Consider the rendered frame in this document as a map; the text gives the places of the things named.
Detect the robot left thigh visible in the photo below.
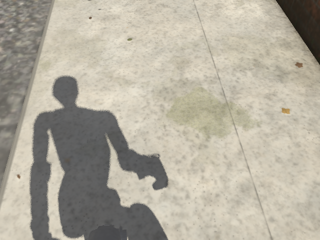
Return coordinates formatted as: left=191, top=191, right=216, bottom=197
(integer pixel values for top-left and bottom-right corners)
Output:
left=89, top=225, right=127, bottom=240

